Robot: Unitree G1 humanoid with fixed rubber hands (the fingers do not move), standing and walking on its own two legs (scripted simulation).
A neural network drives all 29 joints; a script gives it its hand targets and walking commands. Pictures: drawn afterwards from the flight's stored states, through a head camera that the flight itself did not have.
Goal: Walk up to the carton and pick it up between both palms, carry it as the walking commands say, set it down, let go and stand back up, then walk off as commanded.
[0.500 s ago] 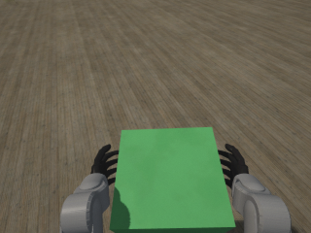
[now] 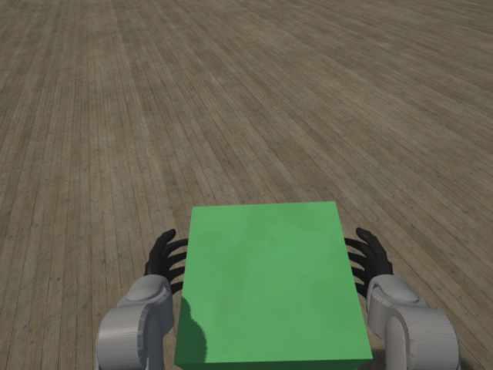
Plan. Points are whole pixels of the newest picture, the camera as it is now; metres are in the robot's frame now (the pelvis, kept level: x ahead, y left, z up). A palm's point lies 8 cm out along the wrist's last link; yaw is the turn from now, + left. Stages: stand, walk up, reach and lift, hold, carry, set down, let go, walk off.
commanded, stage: carry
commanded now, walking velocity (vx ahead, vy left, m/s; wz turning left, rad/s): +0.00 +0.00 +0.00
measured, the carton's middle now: (266, 300) +0.25 +0.00 +0.01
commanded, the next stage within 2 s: hold in 0.04 s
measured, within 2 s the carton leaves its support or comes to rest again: neither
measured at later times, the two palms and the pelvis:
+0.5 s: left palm (161, 273) +0.28 +0.16 +0.05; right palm (348, 262) +0.29 -0.13 +0.06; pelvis +0.00 +0.01 +0.00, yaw -3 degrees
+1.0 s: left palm (163, 263) +0.30 +0.16 +0.05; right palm (349, 266) +0.29 -0.13 +0.05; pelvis +0.01 +0.03 +0.01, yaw -4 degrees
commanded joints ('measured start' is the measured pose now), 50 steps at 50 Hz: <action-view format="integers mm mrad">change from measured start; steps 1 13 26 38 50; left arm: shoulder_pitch -411 -587 -802 -844 -758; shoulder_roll -808 -609 -930 -1012 -1068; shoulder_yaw -635 -493 -399 -378 -408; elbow -119 223 687 725 685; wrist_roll -284 -134 -68 -47 -75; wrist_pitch -22 -598 -529 -528 -533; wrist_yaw -120 -248 -405 -399 -351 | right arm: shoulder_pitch -417 -533 -761 -852 -762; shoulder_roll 783 750 1066 1039 976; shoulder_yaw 634 581 381 318 366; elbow -103 314 798 827 729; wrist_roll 276 132 29 40 57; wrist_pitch -28 -558 -506 -525 -538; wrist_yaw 113 190 335 395 389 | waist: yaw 2 79 45 17 -20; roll -18 -24 -4 36 61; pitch -203 -366 -97 -122 -172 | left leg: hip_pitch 23 108 23 88 145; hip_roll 87 -116 -119 -97 -82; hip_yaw -103 -258 -228 -254 -311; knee -74 -111 -140 -202 -146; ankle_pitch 36 338 18 51 200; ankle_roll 24 84 51 37 37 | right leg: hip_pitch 139 550 451 469 462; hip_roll -145 64 74 101 95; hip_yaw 183 337 327 280 332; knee -109 -101 -170 -144 -108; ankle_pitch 62 485 -4 105 205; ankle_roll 33 85 70 65 22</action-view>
